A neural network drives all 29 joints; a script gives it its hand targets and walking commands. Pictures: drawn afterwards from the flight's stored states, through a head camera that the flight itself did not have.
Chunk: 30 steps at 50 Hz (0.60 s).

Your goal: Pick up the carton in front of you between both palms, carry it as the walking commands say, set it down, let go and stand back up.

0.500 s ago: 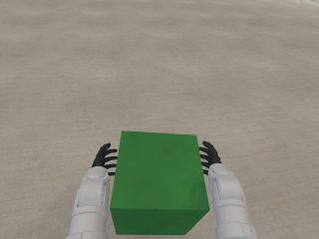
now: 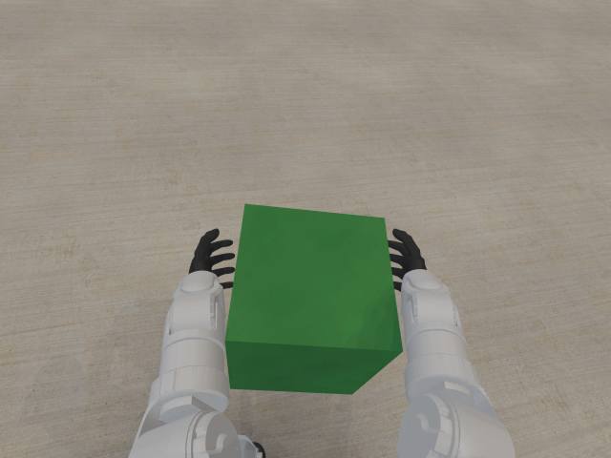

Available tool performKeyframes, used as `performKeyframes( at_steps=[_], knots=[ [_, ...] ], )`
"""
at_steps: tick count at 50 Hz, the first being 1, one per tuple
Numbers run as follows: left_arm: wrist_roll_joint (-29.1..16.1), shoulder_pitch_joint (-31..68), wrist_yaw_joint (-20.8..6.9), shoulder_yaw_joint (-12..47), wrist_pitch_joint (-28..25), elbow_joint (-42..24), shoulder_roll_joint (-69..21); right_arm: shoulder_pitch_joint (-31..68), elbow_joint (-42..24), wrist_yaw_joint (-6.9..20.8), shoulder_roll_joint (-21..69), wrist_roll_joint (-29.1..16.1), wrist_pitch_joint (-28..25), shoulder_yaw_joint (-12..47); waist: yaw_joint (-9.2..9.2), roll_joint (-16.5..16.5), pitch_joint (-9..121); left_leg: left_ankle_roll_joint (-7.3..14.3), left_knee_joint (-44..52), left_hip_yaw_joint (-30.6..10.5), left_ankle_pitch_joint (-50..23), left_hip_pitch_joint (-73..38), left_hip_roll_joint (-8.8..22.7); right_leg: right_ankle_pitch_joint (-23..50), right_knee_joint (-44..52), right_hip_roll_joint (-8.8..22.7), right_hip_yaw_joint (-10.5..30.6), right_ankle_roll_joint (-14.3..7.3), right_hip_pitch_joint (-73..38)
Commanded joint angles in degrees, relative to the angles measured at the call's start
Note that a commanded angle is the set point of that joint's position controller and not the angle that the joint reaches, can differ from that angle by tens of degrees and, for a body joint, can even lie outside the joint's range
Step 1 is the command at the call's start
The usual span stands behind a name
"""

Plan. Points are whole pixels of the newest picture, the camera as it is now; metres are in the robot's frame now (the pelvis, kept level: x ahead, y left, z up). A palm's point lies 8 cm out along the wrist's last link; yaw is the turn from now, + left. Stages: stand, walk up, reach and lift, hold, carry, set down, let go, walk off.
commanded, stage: set down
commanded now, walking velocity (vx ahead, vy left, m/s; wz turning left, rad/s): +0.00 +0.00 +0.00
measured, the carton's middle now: (303, 307) +0.35 +0.00 -0.07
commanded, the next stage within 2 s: none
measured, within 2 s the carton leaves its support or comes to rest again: neither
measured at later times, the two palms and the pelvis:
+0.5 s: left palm (218, 320) +0.38 +0.15 -0.21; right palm (372, 310) +0.40 -0.15 -0.19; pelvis -0.02 -0.06 -0.13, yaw +0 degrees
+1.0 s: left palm (217, 334) +0.41 +0.17 -0.37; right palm (344, 330) +0.43 -0.13 -0.36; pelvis -0.04 -0.04 -0.25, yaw -5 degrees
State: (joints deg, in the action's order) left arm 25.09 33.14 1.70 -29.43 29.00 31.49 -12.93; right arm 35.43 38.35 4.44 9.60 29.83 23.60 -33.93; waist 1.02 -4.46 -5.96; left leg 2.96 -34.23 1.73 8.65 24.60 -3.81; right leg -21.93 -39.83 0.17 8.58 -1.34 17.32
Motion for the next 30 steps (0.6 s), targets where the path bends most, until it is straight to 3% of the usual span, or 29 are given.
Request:
performKeyframes(
  at_steps=[1,5,8,13,20,25,30],
  knots=[
    [-7.2,23.3,-7.8,19.6,-10.9,5.0,-31.9,21.3,5.1,7.9,32.7,-6.0,-9.3,16.2,-0.86,5.1,21.8,-4.5,-4.1,-11.5,1.7,-19.9,0.6,1.9,-1.2,-6.5,-4.2,-0.8,35.6],
    [-11.3,27.0,-7.5,29.3,-18.5,3.1,-36.6,24.1,3.4,7.3,37.4,-11.6,-16.7,24.4,-1.40,6.2,35.5,-3.8,-12.6,-11.1,-6.4,-16.5,0.0,2.1,-7.2,-8.0,-4.6,0.0,46.1],
    [-13.6,31.2,-7.6,34.6,-20.9,2.7,-38.7,28.7,1.8,6.5,40.6,-15.7,-18.8,31.0,-1.53,5.9,46.0,-3.2,-19.3,-10.8,-6.4,-13.4,-0.8,1.4,-12.3,-8.8,-4.8,0.9,53.3],
    [-17.0,36.4,-8.6,43.0,-21.2,-2.4,-39.1,33.9,-4.7,4.0,49.2,-22.5,-18.0,43.2,1.06,5.0,65.6,-2.6,-28.5,-7.2,-7.2,-7.1,-2.4,0.8,-20.0,-9.8,-6.2,2.6,56.2],
    [-16.3,35.7,-12.9,38.5,-16.8,1.5,-37.1,33.9,-2.2,1.6,53.7,-24.1,-12.9,43.7,4.44,3.8,62.2,-2.0,-35.5,-1.3,-1.8,15.0,-3.5,-3.0,-23.7,-11.3,-6.0,4.2,60.6],
    [-15.0,36.5,-15.7,33.1,-15.6,6.4,-35.4,34.7,0.6,0.5,53.5,-22.9,-11.9,40.3,4.66,3.2,58.4,-2.0,-39.4,-0.8,-1.8,25.2,-3.3,-1.5,-26.0,-11.5,-6.2,4.6,65.3],
    [-15.4,38.1,-16.2,31.2,-17.4,8.6,-32.7,36.5,1.3,-1.2,51.2,-22.7,-14.0,38.6,4.81,3.4,59.6,-2.4,-43.9,-0.8,-5.8,31.4,-3.2,2.3,-30.6,-12.0,-6.5,4.6,70.1]
  ],
)
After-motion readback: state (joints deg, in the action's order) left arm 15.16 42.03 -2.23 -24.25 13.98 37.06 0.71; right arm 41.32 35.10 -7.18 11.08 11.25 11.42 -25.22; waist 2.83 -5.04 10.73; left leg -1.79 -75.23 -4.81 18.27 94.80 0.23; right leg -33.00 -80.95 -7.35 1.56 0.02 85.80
